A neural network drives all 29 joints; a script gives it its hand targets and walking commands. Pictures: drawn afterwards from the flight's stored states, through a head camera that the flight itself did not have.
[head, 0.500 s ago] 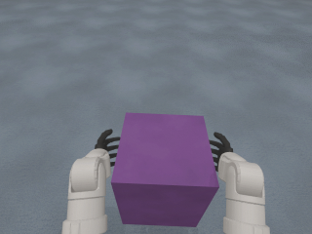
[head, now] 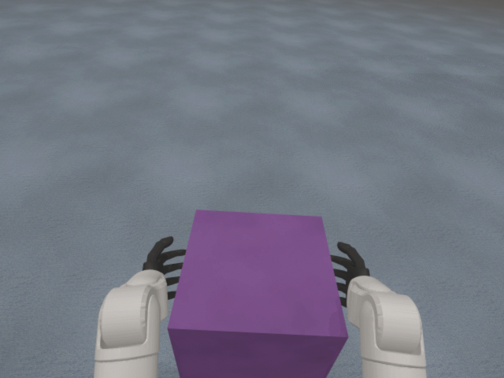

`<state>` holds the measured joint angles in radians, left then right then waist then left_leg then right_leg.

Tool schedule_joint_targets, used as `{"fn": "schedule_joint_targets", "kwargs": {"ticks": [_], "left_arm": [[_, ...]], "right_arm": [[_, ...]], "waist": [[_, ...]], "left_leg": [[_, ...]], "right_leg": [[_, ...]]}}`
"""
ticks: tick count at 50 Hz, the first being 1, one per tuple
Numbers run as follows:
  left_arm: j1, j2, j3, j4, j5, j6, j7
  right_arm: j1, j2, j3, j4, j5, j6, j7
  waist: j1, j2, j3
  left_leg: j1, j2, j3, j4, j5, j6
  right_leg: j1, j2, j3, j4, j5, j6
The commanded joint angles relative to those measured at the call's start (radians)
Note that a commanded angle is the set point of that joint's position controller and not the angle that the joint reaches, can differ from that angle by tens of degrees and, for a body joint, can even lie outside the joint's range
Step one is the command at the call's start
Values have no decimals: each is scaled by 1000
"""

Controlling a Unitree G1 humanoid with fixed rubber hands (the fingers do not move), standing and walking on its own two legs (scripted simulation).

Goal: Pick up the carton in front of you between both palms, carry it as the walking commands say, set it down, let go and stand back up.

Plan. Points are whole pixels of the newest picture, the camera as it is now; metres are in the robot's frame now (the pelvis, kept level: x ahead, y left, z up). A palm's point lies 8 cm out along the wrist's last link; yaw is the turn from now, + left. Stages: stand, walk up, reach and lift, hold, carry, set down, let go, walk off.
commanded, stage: carry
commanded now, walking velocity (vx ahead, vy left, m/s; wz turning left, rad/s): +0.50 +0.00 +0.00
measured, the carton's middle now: (253, 308) +0.26 +0.00 -0.01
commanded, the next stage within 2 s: none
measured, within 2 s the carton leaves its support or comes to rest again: neither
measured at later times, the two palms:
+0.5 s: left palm (196, 162) +0.55 +0.12 +0.08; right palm (328, 162) +0.58 -0.17 +0.07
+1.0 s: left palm (198, 94) +0.89 +0.16 +0.08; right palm (296, 97) +0.89 -0.14 +0.08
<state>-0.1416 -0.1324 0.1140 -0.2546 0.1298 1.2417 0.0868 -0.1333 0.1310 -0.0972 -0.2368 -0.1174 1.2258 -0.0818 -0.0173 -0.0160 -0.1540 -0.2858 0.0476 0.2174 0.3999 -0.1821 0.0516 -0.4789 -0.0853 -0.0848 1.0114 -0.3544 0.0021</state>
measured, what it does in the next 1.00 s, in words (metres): walks ahead: right foot, then left foot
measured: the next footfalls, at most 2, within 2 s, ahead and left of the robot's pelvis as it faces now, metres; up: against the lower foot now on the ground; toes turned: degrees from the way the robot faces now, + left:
right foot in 0.26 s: +0.33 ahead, -0.14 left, +0.00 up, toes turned -10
left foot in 0.70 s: +0.62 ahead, +0.10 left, +0.00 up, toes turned +13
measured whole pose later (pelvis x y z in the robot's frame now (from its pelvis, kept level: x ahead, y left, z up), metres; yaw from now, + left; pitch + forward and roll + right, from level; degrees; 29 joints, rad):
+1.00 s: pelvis +0.63 +0.01 +0.01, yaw +0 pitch +4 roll -1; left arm -0.13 -0.13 0.08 -0.36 0.12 1.20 0.09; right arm -0.13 0.13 -0.10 -0.35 -0.10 1.19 -0.09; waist -0.02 -0.01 -0.06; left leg -0.14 0.05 0.20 0.29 -0.23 0.03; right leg -0.58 -0.09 -0.11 0.75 -0.20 0.02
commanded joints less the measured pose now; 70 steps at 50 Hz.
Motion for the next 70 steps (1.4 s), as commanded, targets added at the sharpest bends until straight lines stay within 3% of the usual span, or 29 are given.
{"fn": "schedule_joint_targets", "kwargs": {"ticks": [1,8,12,13,14,15,16,17,19,21,24,32,35,36,37,38,41,43,45,52,55,56,57,58,59,62,65,67,70], "left_arm": [[-543,-968,-745,-123,-431,-46,-259],[-462,-879,-722,-168,-413,-21,-238],[-430,-839,-699,-113,-410,-1,-252],[-430,-837,-693,-95,-410,1,-256],[-407,-828,-679,-64,-399,0,-259],[-414,-834,-672,-36,-396,-10,-261],[-421,-866,-678,-49,-412,-16,-263],[-443,-903,-688,-63,-422,-25,-265],[-510,-964,-711,-115,-441,-44,-270],[-556,-981,-731,-160,-463,-59,-274],[-533,-962,-746,-208,-485,-60,-275],[-424,-848,-720,-187,-434,-19,-261],[-430,-829,-715,-158,-417,-5,-259],[-449,-815,-712,-154,-415,1,-259],[-485,-828,-728,-173,-427,10,-259],[-495,-840,-729,-153,-430,6,-264],[-515,-937,-742,-127,-439,-30,-271],[-521,-984,-753,-140,-440,-51,-266],[-502,-994,-757,-160,-431,-67,-253],[-445,-913,-755,-235,-422,-50,-228],[-420,-869,-744,-218,-426,-25,-240],[-429,-857,-738,-209,-422,-16,-246],[-433,-841,-725,-196,-421,-8,-251],[-418,-832,-707,-153,-412,-5,-255],[-375,-841,-691,-114,-413,-11,-258],[-433,-936,-695,-111,-421,-33,-267],[-475,-976,-709,-155,-437,-49,-271],[-486,-974,-723,-179,-437,-59,-272],[-487,-954,-741,-164,-435,-63,-274]], "right_arm": [[-567,975,715,-157,453,-38,261],[-482,875,708,-190,438,-12,250],[-463,846,697,-146,407,8,243],[-453,838,695,-131,401,12,242],[-471,823,696,-137,402,19,243],[-506,840,709,-146,408,25,245],[-511,865,716,-133,417,19,249],[-533,892,718,-136,423,8,253],[-553,943,727,-149,429,-17,255],[-569,979,738,-174,431,-36,249],[-529,977,736,-210,418,-48,229],[-440,867,709,-203,399,-3,226],[-428,847,688,-153,399,10,238],[-425,848,678,-136,396,12,242],[-425,847,665,-98,386,2,246],[-418,876,668,-90,395,-3,249],[-500,968,697,-139,425,-29,257],[-539,998,715,-174,444,-45,261],[-533,999,725,-201,460,-53,267],[-441,899,707,-250,442,-35,259],[-415,855,692,-230,412,-14,250],[-417,838,688,-219,404,-7,249],[-433,820,687,-212,401,2,248],[-453,826,699,-203,409,14,245],[-439,826,702,-196,408,19,245],[-519,906,726,-189,417,-1,254],[-544,965,748,-217,434,-25,252],[-530,979,751,-227,429,-36,250],[-510,956,742,-199,408,-40,251]], "waist": [[6,148,-185],[-3,157,-135],[15,115,-122],[25,80,-167],[50,-101,-225],[51,-333,-255],[44,-283,-244],[43,-198,-239],[38,-40,-231],[36,-75,-229],[36,-99,-206],[40,-131,-109],[15,-72,-167],[-9,24,-215],[-18,301,-290],[-11,326,-253],[-2,67,-242],[3,110,-243],[4,142,-230],[1,194,-164],[18,142,-176],[19,115,-190],[26,-5,-248],[39,-159,-347],[42,-200,-383],[28,-140,-283],[26,-125,-332],[20,-71,-344],[22,28,-282]], "left_leg": [[231,260,-271,-272,-113,78],[301,213,-137,-216,115,60],[255,165,-47,-3,227,9],[139,134,-1,167,256,-23],[-59,52,28,444,90,-76],[-357,-56,-34,667,-261,-99],[-449,-13,-149,798,-330,-70],[-459,25,-188,830,-310,-47],[-412,87,-214,729,-190,-36],[-349,80,-181,602,-126,-46],[-342,70,-137,412,-52,-67],[-218,16,-23,81,143,-44],[146,-47,59,27,56,-25],[324,79,-135,-20,-52,4],[537,323,-583,-105,-99,154],[579,375,-705,-165,89,189],[451,320,-455,-124,280,112],[373,286,-344,-175,190,67],[354,264,-274,-210,130,72],[363,176,-37,-86,659,33],[302,130,27,98,591,-30],[222,111,21,169,515,-64],[93,72,-1,310,199,-102],[-93,16,-76,453,-225,-118],[-149,-12,-127,517,-411,-114],[-83,32,-183,227,-425,-77],[78,11,-125,29,-167,-76],[169,60,-129,-51,52,-85],[172,136,-162,52,316,-81]], "right_leg": [[-110,-39,10,-160,98,11],[-35,1,-83,-490,295,7],[199,57,-178,-605,233,-20],[396,32,-137,-585,179,-36],[560,-168,204,-684,60,-97],[756,-331,539,-768,102,-214],[749,-351,542,-766,224,-231],[699,-322,455,-738,319,-216],[591,-289,323,-773,283,-159],[529,-257,216,-823,204,-133],[525,-231,122,-865,176,-152],[577,-166,-42,-776,462,-90],[440,-100,-150,-482,573,-34],[284,-61,-163,-266,421,1],[-8,47,-128,41,166,45],[-200,89,-21,190,-143,34],[-217,-36,80,178,-33,-15],[-144,-42,55,47,45,-8],[-131,-32,24,-57,89,5],[3,61,-117,-472,334,16],[251,97,-174,-675,539,7],[390,53,-142,-704,634,4],[570,-119,28,-603,1032,-19],[809,-294,214,-516,1323,-157],[802,-322,279,-579,1189,-226],[597,-245,153,-677,862,-145],[528,-191,57,-674,620,-106],[468,-152,-6,-640,533,-70],[418,-99,-24,-556,605,-32]]}}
